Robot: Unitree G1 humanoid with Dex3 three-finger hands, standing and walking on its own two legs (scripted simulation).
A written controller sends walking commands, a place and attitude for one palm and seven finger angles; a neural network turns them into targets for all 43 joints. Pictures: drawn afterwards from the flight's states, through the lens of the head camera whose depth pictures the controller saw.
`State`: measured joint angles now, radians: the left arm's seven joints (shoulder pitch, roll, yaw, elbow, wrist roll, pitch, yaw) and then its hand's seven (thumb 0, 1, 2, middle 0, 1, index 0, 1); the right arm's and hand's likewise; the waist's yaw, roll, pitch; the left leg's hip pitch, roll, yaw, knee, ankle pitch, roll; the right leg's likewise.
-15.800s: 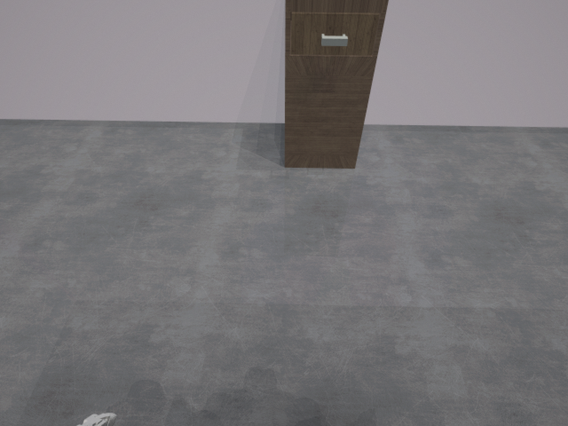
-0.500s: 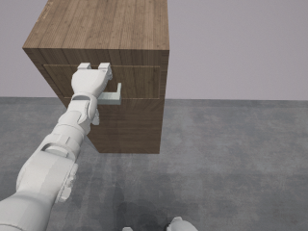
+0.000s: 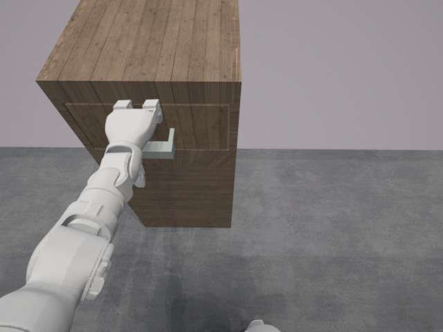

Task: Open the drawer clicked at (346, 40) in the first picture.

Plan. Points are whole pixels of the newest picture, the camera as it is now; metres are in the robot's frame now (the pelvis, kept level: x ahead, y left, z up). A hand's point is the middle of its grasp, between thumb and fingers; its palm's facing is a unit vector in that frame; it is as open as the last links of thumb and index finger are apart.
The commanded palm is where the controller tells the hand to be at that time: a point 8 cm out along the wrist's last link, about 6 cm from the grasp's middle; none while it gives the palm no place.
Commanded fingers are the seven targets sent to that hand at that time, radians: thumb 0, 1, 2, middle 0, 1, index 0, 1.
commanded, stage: lower the fingers behind the handle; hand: left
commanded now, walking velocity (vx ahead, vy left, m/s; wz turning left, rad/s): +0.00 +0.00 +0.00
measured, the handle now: (152, 141) +0.53 +0.13 -0.03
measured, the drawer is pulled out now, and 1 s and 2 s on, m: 0.00 0.00 0.00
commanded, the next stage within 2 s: lift the fingers back up to retry in 1.46 s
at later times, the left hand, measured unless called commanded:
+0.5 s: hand (142, 157) +0.47 +0.15 -0.02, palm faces -0.08 -0.02 -1.00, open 13.9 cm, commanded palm +0.46 +0.15 +0.04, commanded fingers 0.00 -0.50 0.30 -0.30 -1.20 -0.30 -1.20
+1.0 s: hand (143, 156) +0.48 +0.15 -0.02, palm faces -0.03 +0.00 -1.00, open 13.9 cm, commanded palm +0.45 +0.15 +0.00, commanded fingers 0.00 -0.50 0.30 -0.30 -1.20 -0.30 -1.20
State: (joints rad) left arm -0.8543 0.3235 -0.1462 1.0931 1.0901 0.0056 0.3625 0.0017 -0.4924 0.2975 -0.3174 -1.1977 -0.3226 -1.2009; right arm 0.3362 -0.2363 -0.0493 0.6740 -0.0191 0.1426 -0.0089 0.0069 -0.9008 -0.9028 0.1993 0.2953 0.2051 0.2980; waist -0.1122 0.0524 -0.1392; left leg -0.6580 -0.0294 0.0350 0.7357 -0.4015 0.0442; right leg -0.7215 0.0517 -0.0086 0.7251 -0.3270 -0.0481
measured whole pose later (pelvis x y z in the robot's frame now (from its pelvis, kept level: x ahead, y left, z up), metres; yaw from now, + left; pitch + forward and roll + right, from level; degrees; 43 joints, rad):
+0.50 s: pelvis -0.01 -0.01 -0.02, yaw +1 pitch +22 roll +0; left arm -0.86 0.35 -0.13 1.14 1.11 -0.03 0.40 0.00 -0.49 0.30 -0.32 -1.20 -0.32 -1.20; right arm 0.33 -0.24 -0.06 0.69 -0.03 0.11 -0.01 0.01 -0.90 -0.90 0.20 0.30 0.20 0.30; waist -0.13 0.05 -0.16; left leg -0.80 -0.03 0.02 0.86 -0.44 0.04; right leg -0.86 0.05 -0.03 0.84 -0.36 -0.06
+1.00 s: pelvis -0.03 +0.00 -0.04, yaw +0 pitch +24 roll +0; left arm -0.94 0.37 -0.13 1.18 1.11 0.02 0.43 0.00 -0.49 0.30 -0.27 -1.28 -0.32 -1.20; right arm 0.36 -0.25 -0.03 0.68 -0.03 0.10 -0.01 0.01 -0.90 -0.90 0.20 0.30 0.20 0.30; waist -0.16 0.05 -0.18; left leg -0.94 -0.02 0.04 0.99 -0.47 0.05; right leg -1.00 0.05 -0.02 0.95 -0.38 -0.05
